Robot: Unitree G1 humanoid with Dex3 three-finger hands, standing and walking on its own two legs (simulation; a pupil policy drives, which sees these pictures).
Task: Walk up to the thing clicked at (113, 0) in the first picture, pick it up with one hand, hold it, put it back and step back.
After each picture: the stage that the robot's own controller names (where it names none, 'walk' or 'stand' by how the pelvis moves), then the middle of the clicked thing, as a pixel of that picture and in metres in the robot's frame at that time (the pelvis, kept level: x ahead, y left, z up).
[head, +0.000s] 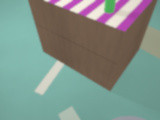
stand; out of the picture +1.01 -0.14 +0.05
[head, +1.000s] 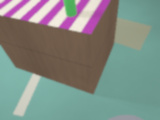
walk; out of the picture +0.91 +0.16 +0.07
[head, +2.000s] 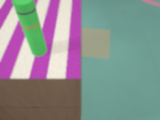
stand; (32, 29) +0.54 +0.25 +0.09
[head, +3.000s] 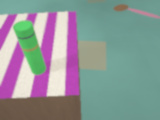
stand; (31, 50) +0.51 +0.25 +0.04
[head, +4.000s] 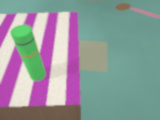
stand; (30, 56) +0.46 +0.24 +0.05
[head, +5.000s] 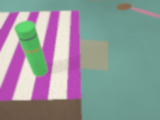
stand; (33, 51) +0.49 +0.24 +0.04
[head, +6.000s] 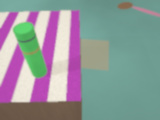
stand; (32, 53) +0.48 +0.24 +0.04
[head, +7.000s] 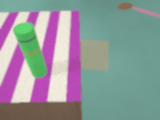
stand; (32, 53) +0.48 +0.24 +0.04
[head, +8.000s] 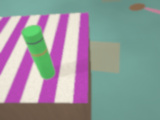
rise first; (40, 55) +0.47 +0.24 +0.05
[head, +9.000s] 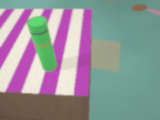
go down; (44, 46) +0.50 +0.23 +0.05
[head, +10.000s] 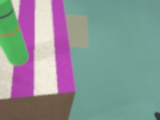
go down; (8, 34) +0.46 +0.22 +0.10
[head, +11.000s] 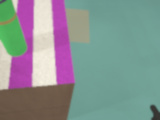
close in; (5, 22) +0.49 +0.22 +0.11
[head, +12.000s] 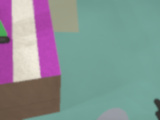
close; out of the picture +0.52 +0.24 +0.14
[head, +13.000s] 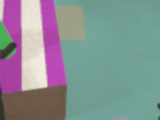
lift; out of the picture +0.48 +0.24 +0.13
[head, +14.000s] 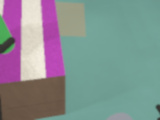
lift; out of the picture +0.49 +0.24 +0.13
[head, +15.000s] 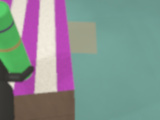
lift; (10, 48) +0.40 +0.21 +0.14
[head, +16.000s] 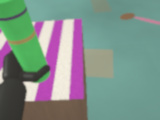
hold; (25, 44) +0.33 +0.18 +0.26
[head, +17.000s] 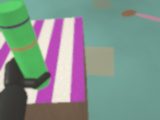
hold; (27, 51) +0.33 +0.18 +0.22
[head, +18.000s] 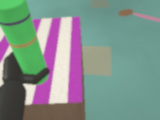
crouch; (26, 47) +0.34 +0.18 +0.23
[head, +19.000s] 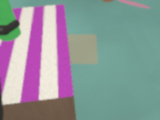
crouch; out of the picture +0.49 +0.23 +0.27
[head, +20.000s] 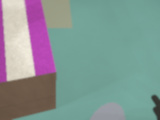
lower; out of the picture +0.54 +0.26 +0.14
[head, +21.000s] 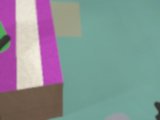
lower; out of the picture +0.50 +0.25 +0.13
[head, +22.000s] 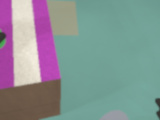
lower; out of the picture +0.51 +0.25 +0.13
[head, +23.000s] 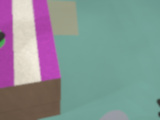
lower; out of the picture +0.51 +0.25 +0.13
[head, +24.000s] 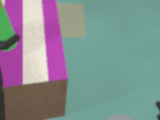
draw back; out of the picture +0.50 +0.23 +0.13
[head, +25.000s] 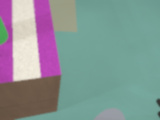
sink last; out of the picture +0.51 +0.24 +0.13
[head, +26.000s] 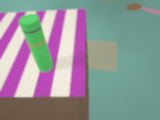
sink last; (38, 46) +0.50 +0.24 +0.09
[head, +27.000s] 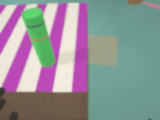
stand; (40, 40) +0.51 +0.23 +0.08
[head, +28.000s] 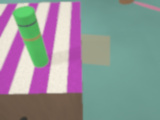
stand; (33, 40) +0.50 +0.23 +0.09
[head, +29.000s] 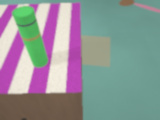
stand; (33, 40) +0.51 +0.23 +0.10
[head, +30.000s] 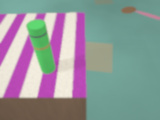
stand; (42, 49) +0.51 +0.21 +0.05
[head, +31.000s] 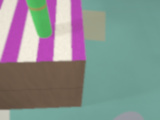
walk; (38, 10) +0.61 +0.20 +0.06
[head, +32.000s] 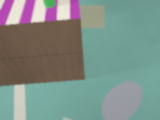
walk; out of the picture +0.92 +0.29 +0.07
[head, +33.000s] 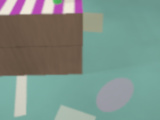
stand; out of the picture +1.12 +0.24 +0.06
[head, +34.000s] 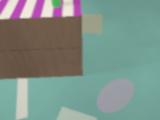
stand; out of the picture +1.11 +0.24 +0.04
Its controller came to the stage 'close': yes
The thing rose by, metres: 0.22
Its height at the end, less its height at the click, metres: +0.00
